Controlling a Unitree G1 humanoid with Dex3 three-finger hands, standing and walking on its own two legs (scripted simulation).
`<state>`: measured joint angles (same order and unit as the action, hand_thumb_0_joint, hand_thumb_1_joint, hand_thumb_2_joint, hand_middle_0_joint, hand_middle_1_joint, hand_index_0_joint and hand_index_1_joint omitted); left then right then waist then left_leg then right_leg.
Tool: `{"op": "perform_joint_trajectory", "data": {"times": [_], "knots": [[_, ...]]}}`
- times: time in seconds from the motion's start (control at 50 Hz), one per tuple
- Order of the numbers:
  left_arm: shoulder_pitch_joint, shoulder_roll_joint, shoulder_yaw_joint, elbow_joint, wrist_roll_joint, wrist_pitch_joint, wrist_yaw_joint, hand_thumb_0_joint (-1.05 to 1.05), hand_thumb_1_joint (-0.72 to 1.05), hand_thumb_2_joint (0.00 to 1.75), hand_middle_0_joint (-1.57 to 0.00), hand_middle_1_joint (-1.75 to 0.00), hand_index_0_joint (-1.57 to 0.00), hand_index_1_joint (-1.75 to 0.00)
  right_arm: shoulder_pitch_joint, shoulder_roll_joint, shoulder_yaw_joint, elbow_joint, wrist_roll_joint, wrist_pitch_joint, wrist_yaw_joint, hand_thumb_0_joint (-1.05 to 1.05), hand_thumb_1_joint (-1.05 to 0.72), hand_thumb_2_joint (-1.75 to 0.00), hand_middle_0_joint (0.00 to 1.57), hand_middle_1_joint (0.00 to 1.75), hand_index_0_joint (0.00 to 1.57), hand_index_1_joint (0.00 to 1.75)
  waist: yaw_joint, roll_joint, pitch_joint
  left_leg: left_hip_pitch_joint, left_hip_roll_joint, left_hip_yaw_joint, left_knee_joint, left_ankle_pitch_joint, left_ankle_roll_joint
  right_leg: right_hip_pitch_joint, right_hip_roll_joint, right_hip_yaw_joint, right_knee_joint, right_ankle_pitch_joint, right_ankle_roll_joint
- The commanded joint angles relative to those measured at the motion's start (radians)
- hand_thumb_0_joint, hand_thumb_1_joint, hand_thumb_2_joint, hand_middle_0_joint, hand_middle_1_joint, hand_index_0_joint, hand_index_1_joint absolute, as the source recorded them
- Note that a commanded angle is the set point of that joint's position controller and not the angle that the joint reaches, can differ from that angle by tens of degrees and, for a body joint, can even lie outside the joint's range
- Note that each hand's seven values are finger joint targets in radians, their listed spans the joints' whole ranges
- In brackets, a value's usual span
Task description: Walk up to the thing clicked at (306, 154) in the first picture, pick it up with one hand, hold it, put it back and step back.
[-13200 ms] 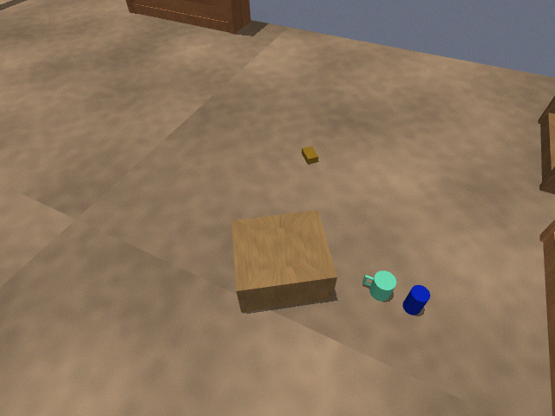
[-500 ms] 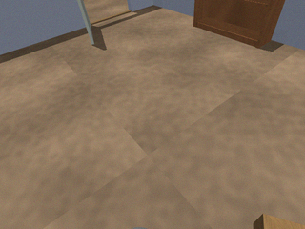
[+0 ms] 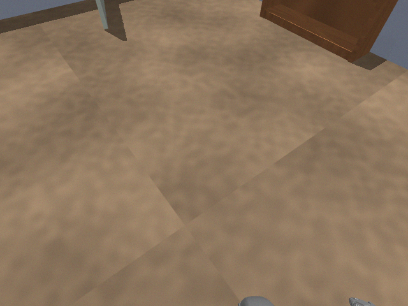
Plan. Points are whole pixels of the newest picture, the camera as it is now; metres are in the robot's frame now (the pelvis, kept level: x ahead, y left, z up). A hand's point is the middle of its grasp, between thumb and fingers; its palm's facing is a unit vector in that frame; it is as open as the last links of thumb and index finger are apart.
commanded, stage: walk up
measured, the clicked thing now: out of the picture +0.44 -1.08 -0.75
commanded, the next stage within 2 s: none
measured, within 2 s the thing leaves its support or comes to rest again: neither
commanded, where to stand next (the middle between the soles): +0.58 -0.02 m, yaw -2 degrees
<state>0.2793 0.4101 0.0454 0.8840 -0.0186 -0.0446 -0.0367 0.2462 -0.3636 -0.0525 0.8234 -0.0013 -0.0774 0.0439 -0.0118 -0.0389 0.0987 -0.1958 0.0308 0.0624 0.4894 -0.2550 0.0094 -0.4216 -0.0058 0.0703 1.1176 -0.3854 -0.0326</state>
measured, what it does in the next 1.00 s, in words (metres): walks ahead: right foot, then left foot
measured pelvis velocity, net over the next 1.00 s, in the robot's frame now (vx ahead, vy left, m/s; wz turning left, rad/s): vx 0.38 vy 0.00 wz -0.05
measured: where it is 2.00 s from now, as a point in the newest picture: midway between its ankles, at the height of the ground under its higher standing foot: (209, 236)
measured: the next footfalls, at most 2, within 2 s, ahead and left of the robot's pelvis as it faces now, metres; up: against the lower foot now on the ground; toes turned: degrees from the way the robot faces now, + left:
right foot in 0.20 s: +0.24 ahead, -0.16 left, +0.00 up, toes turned -5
left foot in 0.62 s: +0.39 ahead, +0.11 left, +0.00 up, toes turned +3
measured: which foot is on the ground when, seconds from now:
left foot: down 0.00-0.22, up 0.24-0.60, down 0.62-1.00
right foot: up 0.00-0.18, down 0.20-0.64, up 0.66-1.00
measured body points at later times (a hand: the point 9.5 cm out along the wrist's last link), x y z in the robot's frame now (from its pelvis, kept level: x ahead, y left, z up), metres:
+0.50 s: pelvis +0.20 -0.04 +0.00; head +0.23 -0.06 +0.45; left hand +0.22 +0.28 -0.10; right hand +0.28 -0.36 -0.12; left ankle +0.29 +0.11 -0.70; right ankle +0.20 -0.16 -0.74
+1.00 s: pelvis +0.38 +0.00 +0.00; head +0.40 +0.00 +0.45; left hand +0.48 +0.31 -0.12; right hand +0.39 -0.32 -0.11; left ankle +0.35 +0.11 -0.74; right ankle +0.48 -0.15 -0.71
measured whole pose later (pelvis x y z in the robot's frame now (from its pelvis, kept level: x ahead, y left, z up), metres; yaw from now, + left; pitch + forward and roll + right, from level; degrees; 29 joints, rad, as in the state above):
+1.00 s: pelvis +0.38 +0.00 +0.00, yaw -3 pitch -3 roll +1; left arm 0.27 0.42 0.06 0.87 0.01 -0.04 -0.06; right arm 0.36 -0.40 -0.05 0.82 -0.01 -0.07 0.05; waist -0.04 -0.04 0.09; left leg -0.12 0.01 0.11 0.47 -0.30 0.03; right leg -0.49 -0.09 -0.01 0.73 -0.22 -0.01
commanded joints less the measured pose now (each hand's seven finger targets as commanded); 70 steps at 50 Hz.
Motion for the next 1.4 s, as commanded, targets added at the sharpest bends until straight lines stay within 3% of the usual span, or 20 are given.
{"op": "perform_joint_trajectory", "data": {"times": [0.0, 0.08, 0.16, 0.18, 0.2, 0.24, 0.34, 0.52, 0.6, 0.62, 0.64, 0.66, 0.78, 0.92, 1.04, 1.06, 1.1, 1.12, 1.22, 1.38], "knots": [[0.036, 0.156, 0.047, -0.084, 0.009, -0.021, -0.016, 0.00, 0.90, 0.90, -0.20, -0.30, -0.20, -0.30, 0.029, -0.280, -0.077, -0.074, -0.002, -0.022, -0.024, 0.00, -0.90, -0.90, 0.20, 0.30, 0.20, 0.30, 0.004, 0.178, 0.010, 0.026, 0.249, -0.105, -0.176, 0.463, 0.232, -0.074, -0.080, -0.026, -0.241, 0.077, 0.030], [0.014, 0.164, 0.064, -0.081, 0.025, -0.032, -0.033, 0.00, 0.90, 0.90, -0.20, -0.30, -0.20, -0.30, -0.013, -0.302, -0.083, -0.094, -0.004, -0.026, -0.013, 0.00, -0.90, -0.90, 0.20, 0.30, 0.20, 0.30, 0.013, 0.207, -0.033, -0.064, 0.222, -0.078, -0.148, 0.217, 0.198, 0.114, -0.079, -0.087, -0.466, 0.261, 0.019], [0.172, 0.234, 0.107, -0.020, 0.034, -0.043, -0.023, 0.00, 0.90, 0.90, -0.20, -0.30, -0.20, -0.30, -0.016, -0.255, -0.065, -0.104, -0.006, -0.010, -0.005, 0.00, -0.90, -0.90, 0.20, 0.30, 0.20, 0.30, 0.111, 0.016, -0.143, -0.221, 0.122, -0.014, 0.170, 0.044, 0.134, 0.472, -0.013, -0.133, -0.532, 0.237, -0.012], [0.247, 0.288, 0.133, -0.010, 0.040, -0.052, -0.010, 0.00, 0.90, 0.90, -0.20, -0.30, -0.20, -0.30, 0.061, -0.199, -0.046, -0.099, -0.003, -0.007, -0.004, 0.00, -0.90, -0.90, 0.20, 0.30, 0.20, 0.30, 0.145, -0.188, -0.184, -0.307, 0.038, 0.036, 0.445, -0.046, 0.097, 0.558, -0.093, 0.024, -0.649, 0.007, -0.039], [0.253, 0.362, 0.142, -0.047, 0.040, -0.063, 0.001, 0.00, 0.90, 0.90, -0.20, -0.30, -0.20, -0.30, 0.106, -0.166, -0.029, -0.107, -0.001, 0.001, -0.001, 0.00, -0.90, -0.90, 0.20, 0.30, 0.20, 0.30, 0.124, -0.293, -0.169, -0.441, -0.062, 0.014, 0.651, -0.277, 0.050, 0.550, -0.350, 0.475, -0.827, -0.151, -0.125], [0.141, 0.366, 0.126, -0.082, 0.020, -0.061, 0.004, 0.00, 0.90, 0.90, -0.20, -0.30, -0.20, -0.30, 0.055, -0.290, -0.059, -0.076, -0.009, 0.013, -0.015, 0.00, -0.90, -0.90, 0.20, 0.30, 0.20, 0.30, 0.099, -0.153, -0.095, -0.464, 0.012, -0.100, 0.764, -0.265, 0.027, 0.412, -0.434, 0.672, -0.889, -0.121, -0.264], [0.048, 0.256, 0.088, -0.092, 0.017, -0.069, 0.014, 0.00, 0.90, 0.90, -0.20, -0.30, -0.20, -0.30, 0.114, -0.236, -0.056, -0.021, 0.004, 0.028, 0.006, 0.00, -0.90, -0.90, 0.20, 0.30, 0.20, 0.30, 0.016, -0.116, -0.035, -0.305, 0.055, -0.117, 0.603, -0.069, 0.030, 0.182, -0.226, 0.151, -0.848, 0.183, -0.160], [0.070, 0.293, 0.089, -0.123, 0.029, -0.072, 0.008, 0.00, 0.90, 0.90, -0.20, -0.30, -0.20, -0.30, -0.024, -0.226, -0.070, -0.065, -0.020, 0.011, 0.032, 0.00, -0.90, -0.90, 0.20, 0.30, 0.20, 0.30, 0.048, -0.079, -0.067, -0.170, 0.061, -0.044, 0.153, 0.042, -0.003, 0.162, -0.260, 0.065, -0.800, 0.071, -0.177], [0.080, 0.236, 0.060, -0.125, 0.030, -0.055, 0.007, 0.00, 0.90, 0.90, -0.20, -0.30, -0.20, -0.30, 0.140, -0.263, -0.091, -0.003, -0.026, -0.009, 0.015, 0.00, -0.90, -0.90, 0.20, 0.30, 0.20, 0.30, -0.050, 0.070, -0.147, 0.162, -0.018, 0.004, 0.030, -0.015, 0.040, 0.044, -0.171, -0.038, -0.465, 0.230, -0.113], [0.122, 0.164, 0.038, -0.132, 0.026, -0.054, 0.007, 0.00, 0.90, 0.90, -0.20, -0.30, -0.20, -0.30, 0.239, -0.333, -0.112, 0.011, -0.037, -0.015, 0.002, 0.00, -0.90, -0.90, 0.20, 0.30, 0.20, 0.30, -0.090, 0.295, -0.200, 0.271, 0.142, -0.247, -0.100, -0.220, 0.095, -0.065, -0.087, -0.107, -0.163, 0.206, -0.061], [0.147, 0.135, 0.032, -0.126, 0.014, -0.046, 0.009, 0.00, 0.90, 0.90, -0.20, -0.30, -0.20, -0.30, 0.220, -0.392, -0.120, -0.025, -0.033, -0.022, -0.005, 0.00, -0.90, -0.90, 0.20, 0.30, 0.20, 0.30, -0.061, 0.359, -0.147, 0.318, 0.360, -0.674, -0.251, -0.334, 0.184, -0.301, 0.060, -0.115, -0.024, -0.103, -0.012], [0.119, 0.248, 0.060, -0.098, 0.027, -0.035, 0.027, 0.00, 0.90, 0.90, -0.20, -0.30, -0.20, -0.30, 0.192, -0.401, -0.122, -0.027, -0.001, -0.018, -0.001, 0.00, -0.90, -0.90, 0.20, 0.30, 0.20, 0.30, -0.061, 0.245, -0.115, 0.250, 0.419, -0.725, -0.237, -0.333, 0.267, -0.287, -0.015, -0.023, 0.059, -0.169, -0.023], [0.139, 0.199, 0.054, -0.048, 0.011, -0.026, 0.002, 0.00, 0.90, 0.90, -0.20, -0.30, -0.20, -0.30, 0.094, -0.288, -0.071, -0.050, 0.004, -0.032, -0.015, 0.00, -0.90, -0.90, 0.20, 0.30, 0.20, 0.30, 0.016, 0.195, -0.027, 0.012, 0.210, -0.205, -0.196, 0.228, 0.172, -0.097, -0.073, -0.021, -0.094, 0.082, 0.004], [-0.033, 0.169, 0.054, -0.105, 0.029, -0.023, -0.021, 0.00, 0.90, 0.90, -0.20, -0.30, -0.20, -0.30, 0.130, -0.304, -0.079, -0.073, -0.003, -0.021, -0.015, 0.00, -0.90, -0.90, 0.20, 0.30, 0.20, 0.30, -0.035, 0.195, -0.005, 0.050, 0.210, -0.141, -0.208, 0.229, 0.207, -0.097, -0.084, -0.097, -0.377, 0.172, 0.020], [0.085, 0.176, 0.071, -0.057, 0.029, -0.047, -0.007, 0.00, 0.90, 0.90, -0.20, -0.30, -0.20, -0.30, 0.082, -0.272, -0.066, -0.112, 0.003, 0.000, -0.016, 0.00, -0.90, -0.90, 0.20, 0.30, 0.20, 0.30, 0.055, 0.079, -0.106, -0.044, 0.182, -0.092, 0.062, 0.252, 0.145, 0.284, -0.020, -0.122, -0.625, 0.252, -0.014], [0.143, 0.220, 0.087, -0.038, 0.034, -0.056, 0.002, 0.00, 0.90, 0.90, -0.20, -0.30, -0.20, -0.30, 0.116, -0.221, -0.046, -0.114, 0.005, 0.000, -0.014, 0.00, -0.90, -0.90, 0.20, 0.30, 0.20, 0.30, 0.079, -0.049, -0.162, -0.106, 0.110, -0.032, 0.240, 0.200, 0.116, 0.423, -0.030, -0.087, -0.671, 0.215, -0.033], [0.178, 0.327, 0.113, -0.072, 0.033, -0.064, 0.019, 0.00, 0.90, 0.90, -0.20, -0.30, -0.20, -0.30, 0.195, -0.181, -0.022, -0.103, 0.002, 0.011, -0.017, 0.00, -0.90, -0.90, 0.20, 0.30, 0.20, 0.30, 0.082, -0.218, -0.181, -0.413, -0.064, -0.029, 0.568, -0.265, 0.037, 0.543, -0.400, 0.527, -0.860, -0.063, -0.152], [0.134, 0.336, 0.110, -0.077, 0.023, -0.057, 0.016, 0.00, 0.90, 0.90, -0.20, -0.30, -0.20, -0.30, 0.170, -0.282, -0.052, -0.082, -0.007, 0.021, -0.027, 0.00, -0.90, -0.90, 0.20, 0.30, 0.20, 0.30, 0.078, -0.152, -0.153, -0.417, -0.010, -0.080, 0.639, -0.291, 0.043, 0.485, -0.436, 0.584, -0.848, -0.108, -0.235], [0.041, 0.238, 0.076, -0.093, 0.014, -0.056, 0.022, 0.00, 0.90, 0.90, -0.20, -0.30, -0.20, -0.30, 0.182, -0.238, -0.044, -0.015, 0.001, 0.032, -0.014, 0.00, -0.90, -0.90, 0.20, 0.30, 0.20, 0.30, 0.014, -0.119, -0.032, -0.320, 0.033, -0.111, 0.544, -0.098, 0.018, 0.227, -0.230, 0.144, -0.855, 0.186, -0.137], [-0.024, 0.206, 0.051, -0.106, 0.030, -0.021, 0.033, 0.00, 0.90, 0.90, -0.20, -0.30, -0.20, -0.30, 0.087, -0.185, -0.033, 0.025, -0.007, 0.032, -0.033, 0.00, -0.90, -0.90, 0.20, 0.30, 0.20, 0.30, 0.027, -0.127, -0.073, -0.093, 0.022, -0.037, 0.217, 0.052, -0.030, 0.087, -0.224, -0.014, -0.703, 0.492, -0.168]]}}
